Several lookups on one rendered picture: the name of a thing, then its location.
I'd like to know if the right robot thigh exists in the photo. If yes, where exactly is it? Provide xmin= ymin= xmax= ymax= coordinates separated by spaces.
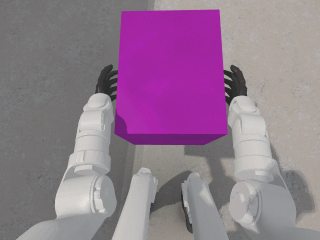
xmin=181 ymin=177 xmax=229 ymax=240

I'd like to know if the robot left forearm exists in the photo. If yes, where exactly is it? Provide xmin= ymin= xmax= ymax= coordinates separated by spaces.
xmin=55 ymin=93 xmax=114 ymax=214

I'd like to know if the right robot upper arm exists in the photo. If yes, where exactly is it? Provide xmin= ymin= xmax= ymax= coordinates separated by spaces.
xmin=228 ymin=179 xmax=320 ymax=240

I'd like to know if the left robot upper arm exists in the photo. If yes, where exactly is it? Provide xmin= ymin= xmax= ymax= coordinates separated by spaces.
xmin=16 ymin=174 xmax=117 ymax=240

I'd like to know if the left robot hand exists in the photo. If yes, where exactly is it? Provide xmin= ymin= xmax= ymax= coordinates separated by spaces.
xmin=95 ymin=64 xmax=118 ymax=102

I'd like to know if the right robot hand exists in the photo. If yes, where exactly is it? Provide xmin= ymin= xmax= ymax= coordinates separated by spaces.
xmin=223 ymin=65 xmax=247 ymax=106

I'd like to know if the carton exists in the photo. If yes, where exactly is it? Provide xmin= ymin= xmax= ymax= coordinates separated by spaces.
xmin=114 ymin=9 xmax=228 ymax=145

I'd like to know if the robot right foot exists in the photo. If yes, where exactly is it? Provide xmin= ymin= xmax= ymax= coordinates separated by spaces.
xmin=181 ymin=191 xmax=193 ymax=234

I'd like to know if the robot right forearm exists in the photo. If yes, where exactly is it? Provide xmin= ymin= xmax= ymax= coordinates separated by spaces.
xmin=227 ymin=95 xmax=296 ymax=209

